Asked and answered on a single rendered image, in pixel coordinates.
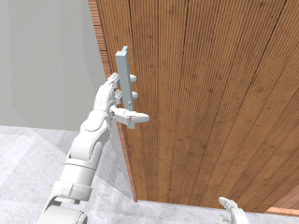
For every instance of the wardrobe door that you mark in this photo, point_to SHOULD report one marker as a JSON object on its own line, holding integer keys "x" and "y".
{"x": 290, "y": 200}
{"x": 219, "y": 80}

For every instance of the robot left upper arm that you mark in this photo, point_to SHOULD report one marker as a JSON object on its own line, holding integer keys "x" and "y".
{"x": 62, "y": 215}

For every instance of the left robot forearm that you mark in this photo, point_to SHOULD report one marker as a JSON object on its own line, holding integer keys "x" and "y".
{"x": 74, "y": 183}

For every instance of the robot right hand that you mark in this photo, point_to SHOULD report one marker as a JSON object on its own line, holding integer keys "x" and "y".
{"x": 238, "y": 216}

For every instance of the handle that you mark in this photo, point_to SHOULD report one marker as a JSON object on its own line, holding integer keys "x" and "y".
{"x": 125, "y": 81}

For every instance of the robot left hand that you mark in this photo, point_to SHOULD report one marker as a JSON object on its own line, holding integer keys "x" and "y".
{"x": 107, "y": 100}

